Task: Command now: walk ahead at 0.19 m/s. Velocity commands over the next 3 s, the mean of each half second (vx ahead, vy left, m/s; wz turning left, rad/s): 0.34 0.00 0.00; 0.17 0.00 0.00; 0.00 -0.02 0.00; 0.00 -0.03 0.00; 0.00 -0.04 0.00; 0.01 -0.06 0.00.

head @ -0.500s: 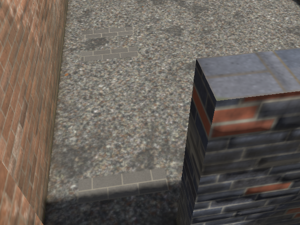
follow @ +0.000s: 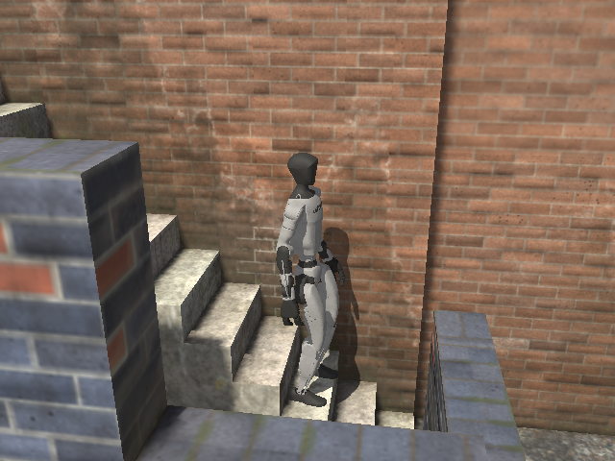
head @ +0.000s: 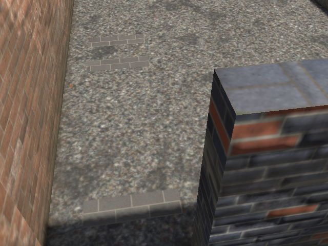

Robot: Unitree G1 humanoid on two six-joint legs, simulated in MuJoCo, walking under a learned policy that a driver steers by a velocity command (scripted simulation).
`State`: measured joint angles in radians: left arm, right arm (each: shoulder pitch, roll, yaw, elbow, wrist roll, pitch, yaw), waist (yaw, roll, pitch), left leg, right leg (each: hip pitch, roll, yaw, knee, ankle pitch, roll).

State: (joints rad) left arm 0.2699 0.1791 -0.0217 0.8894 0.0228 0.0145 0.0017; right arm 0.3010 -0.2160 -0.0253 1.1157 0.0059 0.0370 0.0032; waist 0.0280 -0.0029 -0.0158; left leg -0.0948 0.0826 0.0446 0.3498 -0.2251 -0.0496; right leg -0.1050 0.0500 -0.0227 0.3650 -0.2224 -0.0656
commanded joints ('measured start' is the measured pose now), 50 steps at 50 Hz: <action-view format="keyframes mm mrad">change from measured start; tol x64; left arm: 1 -3 144 41 -53 1 -10 -1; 50 -55 176 8 158 50 -129 -73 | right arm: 1 23 -92 -19 -36 1 -10 1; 50 318 -63 -34 -52 -84 -112 121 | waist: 1 5 -97 91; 50 -220 -66 22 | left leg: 1 -99 -27 32 175 -112 44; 34 -490 -42 22 1082 195 185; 37 -1044 -137 -110 1613 -795 89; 50 -72 -63 13 514 408 -32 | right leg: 1 -110 -212 244 -182 -308 -107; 27 -551 -6 -24 607 305 19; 34 121 21 -146 -197 628 19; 37 733 -443 227 249 1720 -175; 50 -715 -256 -27 738 -30 25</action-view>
